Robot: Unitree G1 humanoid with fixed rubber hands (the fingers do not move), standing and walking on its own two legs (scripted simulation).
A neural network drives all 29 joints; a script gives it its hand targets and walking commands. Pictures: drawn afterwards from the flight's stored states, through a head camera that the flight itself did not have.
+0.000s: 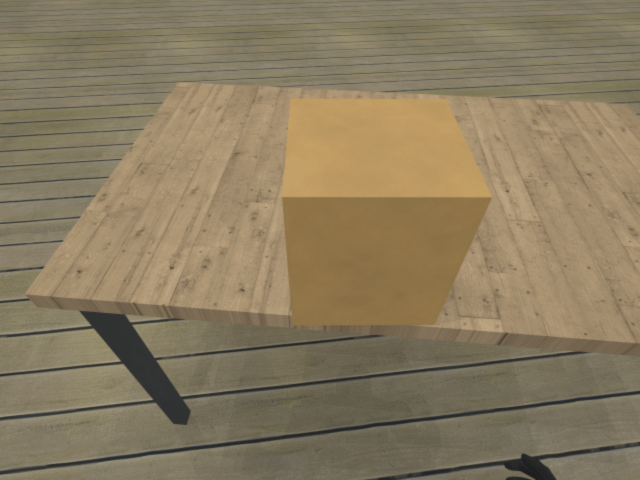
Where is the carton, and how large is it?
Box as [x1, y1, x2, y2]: [282, 98, 491, 325]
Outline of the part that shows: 290,98 282,201 292,325 434,324 491,198 446,100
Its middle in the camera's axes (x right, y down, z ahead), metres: +0.07 -0.03 +0.54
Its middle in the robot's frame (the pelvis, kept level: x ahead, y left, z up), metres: +0.45 -0.02 +0.09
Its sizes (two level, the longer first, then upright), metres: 0.210 0.200 0.250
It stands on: a table, 0.71 m high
